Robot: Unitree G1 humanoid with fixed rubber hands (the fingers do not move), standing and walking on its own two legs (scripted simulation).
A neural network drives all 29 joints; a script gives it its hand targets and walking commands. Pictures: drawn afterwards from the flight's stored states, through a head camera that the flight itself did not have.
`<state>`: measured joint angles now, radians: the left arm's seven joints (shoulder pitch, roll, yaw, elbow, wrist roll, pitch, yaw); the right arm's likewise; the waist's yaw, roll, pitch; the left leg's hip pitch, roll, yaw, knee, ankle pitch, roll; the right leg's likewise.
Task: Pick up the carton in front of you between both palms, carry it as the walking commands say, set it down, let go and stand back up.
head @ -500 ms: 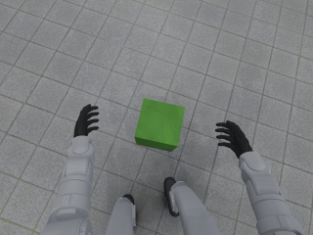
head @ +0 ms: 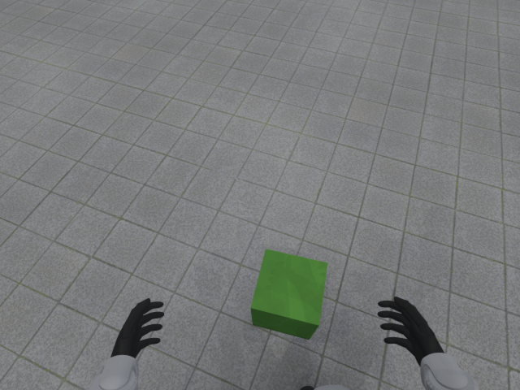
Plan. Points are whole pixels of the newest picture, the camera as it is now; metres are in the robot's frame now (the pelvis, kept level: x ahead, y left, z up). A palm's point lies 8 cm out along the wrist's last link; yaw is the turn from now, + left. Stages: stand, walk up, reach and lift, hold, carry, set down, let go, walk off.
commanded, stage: let go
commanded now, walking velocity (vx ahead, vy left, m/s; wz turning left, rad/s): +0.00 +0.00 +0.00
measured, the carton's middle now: (288, 295) +0.42 -0.09 -0.65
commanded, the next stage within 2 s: stand in 0.50 s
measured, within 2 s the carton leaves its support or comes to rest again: neither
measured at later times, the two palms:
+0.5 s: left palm (126, 385) +0.15 +0.22 -0.07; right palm (439, 359) +0.15 -0.25 -0.07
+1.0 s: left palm out of the picture +0.12 +0.27 -0.08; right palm (463, 361) +0.14 -0.31 -0.11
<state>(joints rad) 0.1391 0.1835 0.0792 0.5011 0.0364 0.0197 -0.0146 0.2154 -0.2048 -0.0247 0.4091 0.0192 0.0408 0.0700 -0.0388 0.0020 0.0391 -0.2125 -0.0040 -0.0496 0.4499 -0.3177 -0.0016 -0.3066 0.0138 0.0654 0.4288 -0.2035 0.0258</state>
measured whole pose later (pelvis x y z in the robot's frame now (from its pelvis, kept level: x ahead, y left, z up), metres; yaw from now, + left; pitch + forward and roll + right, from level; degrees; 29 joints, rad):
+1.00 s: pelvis +0.01 -0.03 -0.01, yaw +2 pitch +0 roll +0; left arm 0.18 0.31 0.05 0.77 0.04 0.01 0.02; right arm 0.20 -0.36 -0.03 0.75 -0.04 0.01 -0.03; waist 0.01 0.06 0.02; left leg -0.13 0.02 -0.08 0.50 -0.37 -0.04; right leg -0.25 0.03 0.02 0.55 -0.30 -0.02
